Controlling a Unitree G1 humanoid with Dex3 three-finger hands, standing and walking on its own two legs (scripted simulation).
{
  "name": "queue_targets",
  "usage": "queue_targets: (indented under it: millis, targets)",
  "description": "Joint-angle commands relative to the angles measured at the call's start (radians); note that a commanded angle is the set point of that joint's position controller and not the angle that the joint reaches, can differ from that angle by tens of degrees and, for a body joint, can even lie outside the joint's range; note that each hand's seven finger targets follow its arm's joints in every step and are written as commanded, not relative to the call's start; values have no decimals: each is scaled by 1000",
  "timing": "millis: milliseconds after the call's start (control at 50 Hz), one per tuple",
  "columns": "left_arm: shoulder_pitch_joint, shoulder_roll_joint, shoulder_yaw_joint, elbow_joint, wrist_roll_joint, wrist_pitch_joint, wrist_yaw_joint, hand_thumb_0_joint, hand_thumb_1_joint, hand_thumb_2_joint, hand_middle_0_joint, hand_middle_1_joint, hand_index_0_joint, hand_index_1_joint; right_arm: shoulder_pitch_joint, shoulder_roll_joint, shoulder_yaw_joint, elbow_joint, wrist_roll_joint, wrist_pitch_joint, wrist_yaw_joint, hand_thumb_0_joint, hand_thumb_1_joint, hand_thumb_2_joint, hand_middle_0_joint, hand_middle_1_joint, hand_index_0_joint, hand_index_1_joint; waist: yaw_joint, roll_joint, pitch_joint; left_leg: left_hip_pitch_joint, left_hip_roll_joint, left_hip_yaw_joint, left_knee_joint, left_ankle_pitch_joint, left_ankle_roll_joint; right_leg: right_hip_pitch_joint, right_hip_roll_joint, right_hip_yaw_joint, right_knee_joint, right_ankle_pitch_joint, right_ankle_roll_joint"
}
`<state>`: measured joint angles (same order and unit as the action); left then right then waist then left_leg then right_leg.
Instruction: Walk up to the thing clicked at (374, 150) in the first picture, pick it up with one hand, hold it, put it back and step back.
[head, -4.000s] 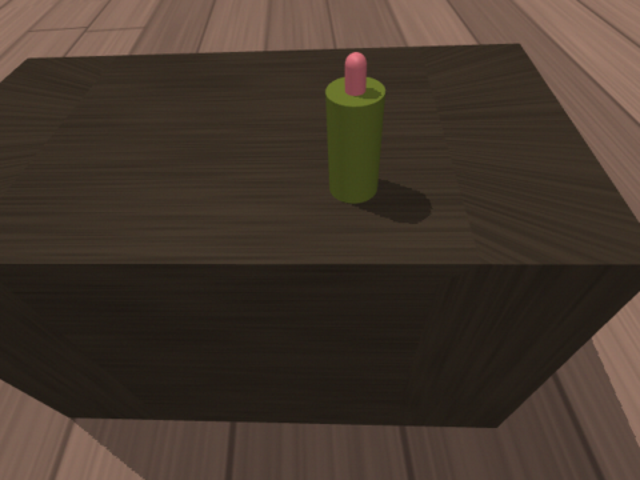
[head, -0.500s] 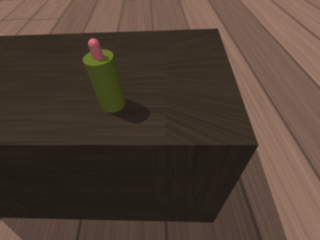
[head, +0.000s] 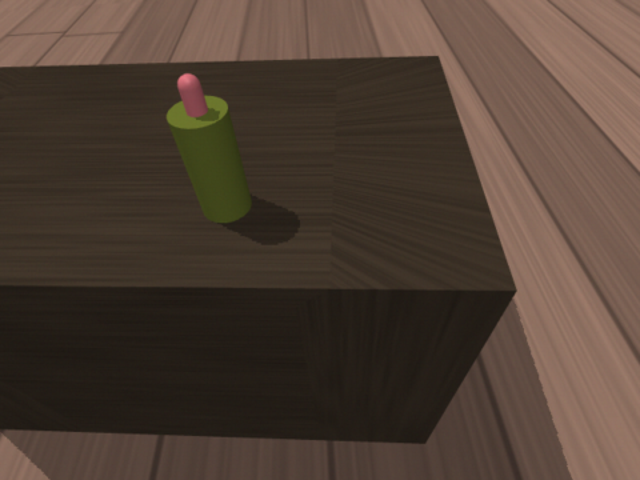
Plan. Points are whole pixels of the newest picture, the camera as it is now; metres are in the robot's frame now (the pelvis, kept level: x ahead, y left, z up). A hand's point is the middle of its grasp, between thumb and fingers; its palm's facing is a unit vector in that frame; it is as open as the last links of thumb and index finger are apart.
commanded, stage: stand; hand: left
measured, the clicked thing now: (209, 149) +0.53 +0.20 +0.13
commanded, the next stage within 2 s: rise first in 1.82 s
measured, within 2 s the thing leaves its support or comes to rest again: neither
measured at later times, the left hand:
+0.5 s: hand out of the picture +0.06 +0.25 -0.15, palm faces -0.02 -0.94 -0.35, open 7.3 cm
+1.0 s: hand out of the picture +0.07 +0.25 -0.16, palm faces -0.03 -0.94 -0.34, open 7.3 cm
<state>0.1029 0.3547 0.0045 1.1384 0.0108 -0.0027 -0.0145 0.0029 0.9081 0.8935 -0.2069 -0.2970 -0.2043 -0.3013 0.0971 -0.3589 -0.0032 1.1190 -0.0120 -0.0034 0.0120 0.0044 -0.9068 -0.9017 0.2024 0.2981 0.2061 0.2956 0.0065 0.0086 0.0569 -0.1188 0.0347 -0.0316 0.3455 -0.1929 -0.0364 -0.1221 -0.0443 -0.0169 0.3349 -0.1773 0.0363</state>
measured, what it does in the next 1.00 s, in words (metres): stands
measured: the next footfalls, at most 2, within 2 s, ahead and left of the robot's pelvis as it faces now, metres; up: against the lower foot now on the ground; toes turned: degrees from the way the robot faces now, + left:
none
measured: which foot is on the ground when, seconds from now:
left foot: down 0.00-1.00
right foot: down 0.00-1.00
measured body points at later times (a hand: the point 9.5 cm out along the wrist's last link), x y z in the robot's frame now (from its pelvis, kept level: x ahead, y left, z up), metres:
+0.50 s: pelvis +0.00 +0.00 +0.00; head +0.01 -0.01 +0.45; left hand +0.06 +0.30 -0.13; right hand +0.07 -0.31 -0.14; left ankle +0.00 +0.14 -0.75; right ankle +0.00 -0.14 -0.75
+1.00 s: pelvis +0.00 +0.00 +0.00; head +0.02 -0.01 +0.45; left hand +0.08 +0.30 -0.13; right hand +0.08 -0.31 -0.14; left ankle +0.00 +0.14 -0.75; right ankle +0.00 -0.14 -0.75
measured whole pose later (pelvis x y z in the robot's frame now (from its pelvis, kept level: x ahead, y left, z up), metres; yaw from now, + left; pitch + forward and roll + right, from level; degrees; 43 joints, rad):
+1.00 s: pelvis +0.00 +0.00 +0.00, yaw +0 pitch -2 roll +0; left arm 0.11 0.35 0.00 1.12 0.01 0.00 -0.02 0.00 0.91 0.89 -0.21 -0.30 -0.20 -0.30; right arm 0.11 -0.36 0.01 1.12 -0.01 0.00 0.01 0.00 -0.91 -0.90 0.20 0.30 0.21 0.30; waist 0.01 0.01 0.05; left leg -0.12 0.04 -0.03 0.35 -0.20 -0.04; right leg -0.13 -0.04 -0.01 0.35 -0.19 0.03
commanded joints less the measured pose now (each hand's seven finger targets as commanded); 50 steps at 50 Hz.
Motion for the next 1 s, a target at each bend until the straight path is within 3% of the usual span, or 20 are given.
queue_targets:
  millis: [0,140,200,380,700,820,980]
  targets:
    - [-37,213,39,-71,1,-29,18,0,900,900,-200,-300,-200,-300,-32,-214,-42,-60,4,-22,-14,0,-900,-900,200,300,200,300,-7,2,-92,-3,86,-53,-51,141,50,31,-90,67,-51,127,-47]
    - [-25,215,39,-68,1,-26,17,0,900,900,-200,-300,-200,-300,-24,-213,-36,-58,3,-24,-15,0,-900,-900,200,300,200,300,-4,6,-78,-18,88,-54,-57,137,51,36,-89,67,-44,124,-49]
    - [-21,217,40,-65,-1,-23,16,0,900,900,-200,-300,-200,-300,-26,-216,-38,-56,2,-23,-15,0,-900,-900,200,300,200,300,-3,-3,-58,-20,84,-57,-67,75,47,1,-83,68,-56,46,-50]
    - [-14,220,40,-68,-1,-26,15,0,900,900,-200,-300,-200,-300,-14,-217,-38,-53,3,-23,-12,0,-900,-900,200,300,200,300,-3,-15,-56,-18,85,-61,-61,63,52,-5,-86,75,-60,38,-50]
    - [-17,223,41,-71,-3,-24,16,0,900,900,-200,-300,-200,-301,-2,-213,-32,-55,3,-23,-16,0,-900,-900,200,300,200,300,-3,-5,-83,-13,88,-55,-47,135,51,27,-91,76,-37,122,-54]
    - [-18,221,40,-71,-2,-23,17,0,900,900,-200,-300,-200,-301,3,-211,-32,-55,4,-22,-16,0,-900,-900,200,300,200,300,-5,-16,-72,-17,88,-56,-54,121,46,15,-86,70,-41,97,-53]
    - [-18,220,42,-72,-2,-24,19,0,900,900,-200,-300,-200,-301,3,-213,-30,-62,4,-24,-19,0,-900,-900,200,300,200,300,-5,-8,-93,-2,92,-48,-45,187,48,38,-89,68,-25,176,-50]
